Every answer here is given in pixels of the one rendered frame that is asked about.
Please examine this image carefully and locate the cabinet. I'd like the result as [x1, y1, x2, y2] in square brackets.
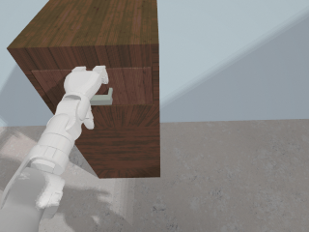
[7, 0, 160, 179]

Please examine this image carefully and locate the handle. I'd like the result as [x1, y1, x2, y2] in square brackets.
[89, 87, 113, 105]

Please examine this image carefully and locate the drawer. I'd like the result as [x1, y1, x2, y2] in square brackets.
[31, 66, 154, 106]

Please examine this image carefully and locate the left robot upper arm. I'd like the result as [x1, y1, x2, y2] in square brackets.
[0, 167, 66, 232]

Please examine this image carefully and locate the robot left hand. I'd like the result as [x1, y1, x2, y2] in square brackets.
[64, 66, 109, 130]

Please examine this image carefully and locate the left robot forearm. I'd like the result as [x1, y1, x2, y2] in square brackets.
[0, 92, 90, 210]

